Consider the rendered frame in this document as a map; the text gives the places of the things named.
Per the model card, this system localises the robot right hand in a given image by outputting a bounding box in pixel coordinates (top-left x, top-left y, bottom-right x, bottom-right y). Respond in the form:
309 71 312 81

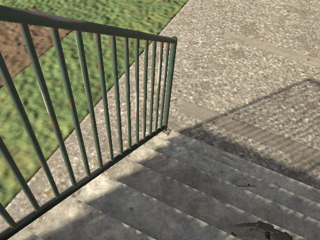
232 221 293 240

